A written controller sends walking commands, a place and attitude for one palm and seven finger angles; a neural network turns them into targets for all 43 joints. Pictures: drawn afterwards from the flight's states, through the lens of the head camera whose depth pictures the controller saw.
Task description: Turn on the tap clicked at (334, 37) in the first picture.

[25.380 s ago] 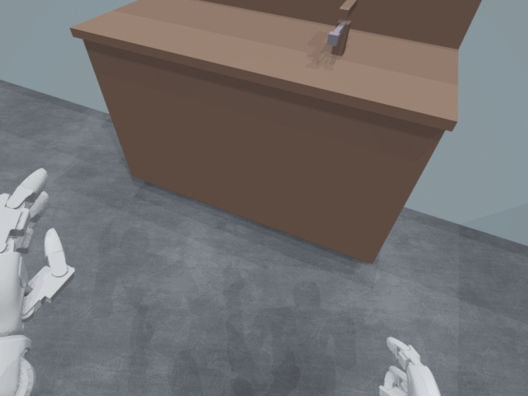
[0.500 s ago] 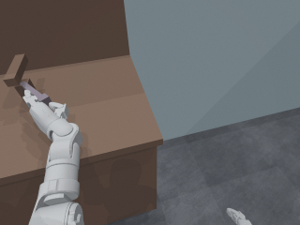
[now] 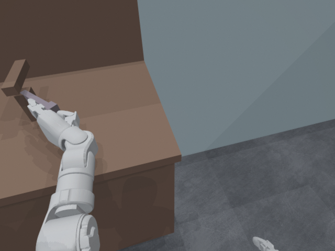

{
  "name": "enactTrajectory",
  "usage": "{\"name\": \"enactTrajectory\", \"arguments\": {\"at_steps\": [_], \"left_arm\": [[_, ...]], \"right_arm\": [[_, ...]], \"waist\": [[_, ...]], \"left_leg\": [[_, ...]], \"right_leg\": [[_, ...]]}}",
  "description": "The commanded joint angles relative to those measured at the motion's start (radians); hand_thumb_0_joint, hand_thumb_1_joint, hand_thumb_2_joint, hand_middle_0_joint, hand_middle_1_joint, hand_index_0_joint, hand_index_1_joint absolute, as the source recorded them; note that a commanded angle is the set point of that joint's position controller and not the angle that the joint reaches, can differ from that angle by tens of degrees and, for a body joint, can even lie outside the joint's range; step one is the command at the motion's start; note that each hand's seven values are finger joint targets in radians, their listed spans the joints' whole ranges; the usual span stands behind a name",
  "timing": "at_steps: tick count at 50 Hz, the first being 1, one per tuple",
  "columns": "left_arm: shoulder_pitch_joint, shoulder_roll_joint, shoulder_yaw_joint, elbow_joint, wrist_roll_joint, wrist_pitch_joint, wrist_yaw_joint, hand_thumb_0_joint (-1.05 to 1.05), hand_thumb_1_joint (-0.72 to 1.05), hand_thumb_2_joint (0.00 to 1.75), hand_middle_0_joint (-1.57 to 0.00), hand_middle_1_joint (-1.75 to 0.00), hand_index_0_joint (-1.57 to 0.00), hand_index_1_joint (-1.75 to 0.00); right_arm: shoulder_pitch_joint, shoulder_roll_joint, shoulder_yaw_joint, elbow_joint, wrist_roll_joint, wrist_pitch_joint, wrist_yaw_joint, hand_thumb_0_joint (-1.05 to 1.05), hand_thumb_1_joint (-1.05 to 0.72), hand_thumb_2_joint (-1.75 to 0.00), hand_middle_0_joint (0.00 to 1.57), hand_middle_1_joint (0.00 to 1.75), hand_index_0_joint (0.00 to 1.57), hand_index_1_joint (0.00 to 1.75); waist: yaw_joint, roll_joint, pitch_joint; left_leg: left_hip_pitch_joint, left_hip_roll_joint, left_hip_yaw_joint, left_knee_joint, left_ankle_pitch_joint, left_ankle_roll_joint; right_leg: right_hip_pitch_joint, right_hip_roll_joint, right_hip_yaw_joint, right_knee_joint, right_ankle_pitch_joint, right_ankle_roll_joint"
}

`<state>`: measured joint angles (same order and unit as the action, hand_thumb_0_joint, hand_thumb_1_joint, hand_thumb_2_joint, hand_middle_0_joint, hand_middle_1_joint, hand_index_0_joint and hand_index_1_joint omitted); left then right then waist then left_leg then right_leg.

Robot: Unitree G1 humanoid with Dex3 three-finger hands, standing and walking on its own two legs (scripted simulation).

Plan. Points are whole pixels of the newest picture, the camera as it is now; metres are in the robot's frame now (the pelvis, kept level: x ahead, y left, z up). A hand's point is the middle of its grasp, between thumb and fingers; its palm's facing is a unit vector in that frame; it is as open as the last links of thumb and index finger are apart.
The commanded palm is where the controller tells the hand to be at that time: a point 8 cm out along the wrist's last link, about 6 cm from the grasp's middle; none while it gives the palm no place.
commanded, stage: push the lever round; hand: left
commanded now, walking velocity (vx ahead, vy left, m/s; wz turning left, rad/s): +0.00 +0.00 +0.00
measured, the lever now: (51, 109) +0.41 +0.32 +0.14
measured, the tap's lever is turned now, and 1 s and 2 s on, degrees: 42 77 77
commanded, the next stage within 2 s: lift the hand up off the lever in 0.56 s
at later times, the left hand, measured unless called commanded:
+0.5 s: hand (83, 107) +0.43 +0.24 +0.14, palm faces +0.83 -0.55 -0.09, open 8.4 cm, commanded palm +0.38 +0.26 +0.13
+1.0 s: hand (80, 102) +0.44 +0.25 +0.14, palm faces +0.83 -0.56 -0.06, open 8.1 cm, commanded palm +0.38 +0.27 +0.15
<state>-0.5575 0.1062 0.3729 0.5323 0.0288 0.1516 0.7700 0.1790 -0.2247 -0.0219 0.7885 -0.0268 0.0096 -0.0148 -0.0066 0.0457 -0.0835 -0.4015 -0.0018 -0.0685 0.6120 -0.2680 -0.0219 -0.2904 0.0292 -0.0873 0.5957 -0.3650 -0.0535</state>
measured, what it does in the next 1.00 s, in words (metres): stands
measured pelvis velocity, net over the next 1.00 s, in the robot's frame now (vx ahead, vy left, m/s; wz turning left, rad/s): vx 0.00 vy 0.00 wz -0.03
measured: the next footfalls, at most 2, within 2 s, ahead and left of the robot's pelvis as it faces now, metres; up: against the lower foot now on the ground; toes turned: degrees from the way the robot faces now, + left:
none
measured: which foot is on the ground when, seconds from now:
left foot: down 0.00-1.00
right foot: down 0.00-1.00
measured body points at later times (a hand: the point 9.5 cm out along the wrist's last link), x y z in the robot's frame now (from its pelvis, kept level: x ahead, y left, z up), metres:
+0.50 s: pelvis -0.01 +0.00 +0.00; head +0.00 -0.01 +0.45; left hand +0.38 +0.27 +0.14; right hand +0.09 -0.25 -0.14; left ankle +0.03 +0.13 -0.73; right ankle -0.03 -0.08 -0.73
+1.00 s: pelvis +0.00 +0.00 +0.00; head +0.01 -0.01 +0.45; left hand +0.39 +0.28 +0.15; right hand +0.06 -0.26 -0.13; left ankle +0.03 +0.13 -0.73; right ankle -0.03 -0.08 -0.73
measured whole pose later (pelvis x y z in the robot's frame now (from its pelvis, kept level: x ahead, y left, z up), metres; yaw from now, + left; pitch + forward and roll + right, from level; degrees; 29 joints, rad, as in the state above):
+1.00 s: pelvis +0.00 +0.00 +0.00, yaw -1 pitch +6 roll +0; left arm -0.70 0.20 0.48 0.74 0.06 0.08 0.77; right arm 0.29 -0.24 -0.04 0.79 -0.04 0.05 0.01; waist -0.07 0.04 -0.10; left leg -0.44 0.01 -0.05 0.62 -0.28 -0.02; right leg -0.33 0.04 -0.07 0.60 -0.36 -0.05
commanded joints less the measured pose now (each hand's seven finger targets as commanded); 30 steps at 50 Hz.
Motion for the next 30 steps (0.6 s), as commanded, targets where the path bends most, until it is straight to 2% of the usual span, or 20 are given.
{"name": "enactTrajectory", "arguments": {"at_steps": [1, 2, 5, 6, 8, 10, 11, 12, 13, 14, 16, 17, 19, 21, 22, 24, 26, 27, 30], "left_arm": [[-0.442, 0.203, -0.011, -0.213, 0.034, -0.075, 0.005, 0.00, 0.90, 0.90, -0.15, -0.15, -0.15, -0.15], [-0.464, 0.169, -0.044, -0.222, 0.033, -0.080, 0.004, 0.00, 0.90, 0.90, -0.15, -0.15, -0.15, -0.15], [-0.518, 0.153, -0.067, -0.183, 0.040, -0.083, 0.007, 0.00, 0.90, 0.90, -0.15, -0.15, -0.15, -0.15], [-0.506, 0.196, -0.026, -0.162, 0.045, -0.082, 0.012, 0.00, 0.90, 0.90, -0.15, -0.15, -0.15, -0.15], [-0.557, 0.180, -0.052, -0.151, 0.047, -0.084, 0.011, 0.00, 0.90, 0.90, -0.15, -0.15, -0.15, -0.15], [-0.563, 0.208, -0.027, -0.139, 0.050, -0.087, 0.017, 0.00, 0.90, 0.90, -0.15, -0.15, -0.15, -0.15], [-0.547, 0.243, 0.003, -0.122, 0.053, -0.085, 0.019, 0.00, 0.90, 0.90, -0.15, -0.15, -0.15, -0.15], [-0.577, 0.213, -0.025, -0.114, 0.050, -0.087, 0.018, 0.00, 0.90, 0.90, -0.15, -0.15, -0.15, -0.15], [-0.579, 0.226, -0.014, -0.085, 0.052, -0.086, 0.019, 0.00, 0.90, 0.90, -0.15, -0.15, -0.15, -0.15], [-0.599, 0.210, -0.031, -0.076, 0.055, -0.089, 0.019, 0.00, 0.90, 0.90, -0.15, -0.15, -0.15, -0.15], [-0.591, 0.255, 0.014, -0.038, 0.063, -0.090, 0.026, 0.00, 0.90, 0.90, -0.15, -0.15, -0.15, -0.15], [-0.615, 0.234, -0.009, -0.032, 0.062, -0.094, 0.025, 0.00, 0.90, 0.90, -0.15, -0.15, -0.15, -0.15], [-0.630, 0.247, 0.003, -0.005, 0.063, -0.101, 0.030, 0.00, 0.90, 0.90, -0.15, -0.15, -0.15, -0.15], [-0.619, 0.299, 0.051, 0.037, 0.071, -0.102, 0.036, 0.00, 0.90, 0.90, -0.15, -0.15, -0.15, -0.15], [-0.658, 0.275, 0.020, 0.040, 0.069, -0.107, 0.032, 0.00, 0.90, 0.90, -0.15, -0.15, -0.15, -0.15], [-0.684, 0.283, 0.023, 0.091, 0.074, -0.113, 0.033, 0.00, 0.90, 0.90, -0.15, -0.15, -0.15, -0.15], [-0.679, 0.334, 0.067, 0.113, 0.082, -0.122, 0.036, 0.00, 0.90, 0.90, -0.15, -0.15, -0.15, -0.15], [-0.712, 0.302, 0.032, 0.106, 0.082, -0.129, 0.035, 0.00, 0.90, 0.90, -0.15, -0.15, -0.15, -0.15], [-0.709, 0.330, 0.061, 0.149, 0.087, -0.140, 0.038, 0.00, 0.90, 0.90, -0.15, -0.15, -0.15, -0.15]], "right_arm": [[-0.077, -0.122, -0.040, -0.121, -0.009, -0.039, -0.009, 0.00, -0.90, -0.90, 0.20, 0.30, 0.20, 0.30], [-0.081, -0.118, -0.039, -0.129, -0.006, -0.040, -0.007, 0.00, -0.90, -0.90, 0.20, 0.30, 0.20, 0.30], [-0.076, -0.119, -0.036, -0.118, -0.010, -0.045, -0.005, 0.00, -0.90, -0.90, 0.20, 0.30, 0.20, 0.30], [-0.069, -0.123, -0.039, -0.107, -0.012, -0.043, -0.008, 0.00, -0.90, -0.90, 0.20, 0.30, 0.20, 0.30], [-0.070, -0.120, -0.034, -0.111, -0.009, -0.044, -0.006, 0.00, -0.90, -0.90, 0.20, 0.30, 0.20, 0.30], [-0.060, -0.121, -0.036, -0.110, -0.014, -0.044, -0.007, 0.00, -0.90, -0.90, 0.20, 0.30, 0.20, 0.30], [-0.062, -0.126, -0.038, -0.101, -0.014, -0.037, -0.010, 0.00, -0.90, -0.90, 0.20, 0.30, 0.20, 0.30], [-0.057, -0.122, -0.034, -0.107, -0.013, -0.036, -0.008, 0.00, -0.90, -0.90, 0.20, 0.30, 0.20, 0.30], [-0.055, -0.122, -0.034, -0.106, -0.013, -0.036, -0.009, 0.00, -0.90, -0.90, 0.20, 0.30, 0.20, 0.30], [-0.050, -0.123, -0.033, -0.104, -0.016, -0.036, -0.008, 0.00, -0.90, -0.90, 0.20, 0.30, 0.20, 0.30], [-0.039, -0.130, -0.037, -0.093, -0.020, -0.031, -0.007, 0.00, -0.90, -0.90, 0.20, 0.30, 0.20, 0.30], [-0.038, -0.127, -0.034, -0.101, -0.017, -0.030, -0.005, 0.00, -0.90, -0.90, 0.20, 0.30, 0.20, 0.30], [-0.027, -0.129, -0.036, -0.103, -0.020, -0.030, -0.005, 0.00, -0.90, -0.90, 0.20, 0.30, 0.20, 0.30], [-0.015, -0.135, -0.038, -0.090, -0.025, -0.022, -0.006, 0.00, -0.90, -0.90, 0.20, 0.30, 0.20, 0.30], [-0.016, -0.131, -0.034, -0.100, -0.020, -0.020, -0.004, 0.00, -0.90, -0.90, 0.20, 0.30, 0.20, 0.30], [-0.002, -0.134, -0.034, -0.094, -0.024, -0.020, -0.003, 0.00, -0.90, -0.90, 0.20, 0.30, 0.20, 0.30], [0.008, -0.141, -0.039, -0.090, -0.027, -0.013, -0.005, 0.00, -0.90, -0.90, 0.20, 0.30, 0.20, 0.30], [0.011, -0.136, -0.036, -0.096, -0.025, -0.013, -0.002, 0.00, -0.90, -0.90, 0.20, 0.30, 0.20, 0.30], [0.044, -0.141, -0.040, -0.095, -0.032, -0.010, 0.003, 0.00, -0.90, -0.90, 0.20, 0.30, 0.20, 0.30]], "waist": [[-0.012, -0.050, -0.257], [-0.020, -0.040, -0.268], [-0.037, -0.047, -0.242], [-0.029, -0.047, -0.236], [-0.040, -0.039, -0.232], [-0.034, -0.041, -0.260], [-0.028, -0.022, -0.251], [-0.039, -0.040, -0.258], [-0.039, -0.048, -0.246], [-0.048, -0.049, -0.250], [-0.038, -0.037, -0.240], [-0.051, -0.038, -0.245], [-0.054, -0.065, -0.250], [-0.046, -0.060, -0.249], [-0.059, -0.047, -0.241], [-0.067, -0.067, -0.231], [-0.060, -0.070, -0.247], [-0.072, -0.048, -0.260], [-0.069, -0.073, -0.288]], "left_leg": [[0.158, -0.014, 0.044, -0.029, 0.249, 0.045], [0.161, -0.014, 0.045, -0.028, 0.250, 0.045], [0.151, -0.014, 0.043, -0.023, 0.216, 0.047], [0.146, -0.013, 0.040, -0.030, 0.203, 0.046], [0.140, -0.014, 0.040, -0.029, 0.186, 0.047], [0.133, -0.016, 0.043, -0.024, 0.193, 0.048], [0.125, -0.016, 0.041, -0.028, 0.179, 0.046], [0.122, -0.016, 0.038, -0.029, 0.175, 0.047], [0.113, -0.015, 0.041, -0.025, 0.165, 0.049], [0.115, -0.015, 0.043, -0.023, 0.166, 0.050], [0.102, -0.016, 0.037, -0.027, 0.155, 0.047], [0.102, -0.015, 0.036, -0.026, 0.149, 0.050], [0.085, -0.016, 0.042, -0.018, 0.138, 0.053], [0.073, -0.017, 0.040, -0.018, 0.137, 0.052], [0.067, -0.016, 0.039, -0.019, 0.128, 0.053], [0.052, -0.015, 0.042, -0.016, 0.103, 0.056], [0.045, -0.017, 0.041, -0.013, 0.110, 0.057], [0.051, -0.018, 0.046, -0.011, 0.113, 0.057], [0.038, -0.019, 0.047, 0.002, 0.143, 0.059]], "right_leg": [[0.025, -0.027, 0.029, -0.093, 0.346, 0.033], [0.022, -0.030, 0.028, -0.088, 0.344, 0.033], [-0.015, -0.028, 0.029, -0.093, 0.306, 0.035], [-0.015, -0.024, 0.029, -0.099, 0.282, 0.032], [-0.026, -0.027, 0.030, -0.098, 0.262, 0.032], [-0.009, -0.028, 0.035, -0.094, 0.281, 0.033], [-0.015, -0.025, 0.037, -0.098, 0.256, 0.031], [-0.017, -0.028, 0.033, -0.093, 0.253, 0.033], [-0.020, -0.029, 0.036, -0.098, 0.249, 0.035], [-0.027, -0.029, 0.035, -0.095, 0.254, 0.036], [-0.037, -0.024, 0.034, -0.095, 0.228, 0.032], [-0.043, -0.026, 0.032, -0.092, 0.221, 0.033], [-0.041, -0.027, 0.038, -0.095, 0.225, 0.040], [-0.040, -0.024, 0.038, -0.093, 0.225, 0.039], [-0.050, -0.030, 0.040, -0.091, 0.214, 0.040], [-0.063, -0.029, 0.042, -0.098, 0.192, 0.044], [-0.052, -0.028, 0.045, -0.094, 0.202, 0.044], [-0.058, -0.031, 0.046, -0.089, 0.209, 0.045], [-0.038, -0.032, 0.046, -0.074, 0.279, 0.051]]}}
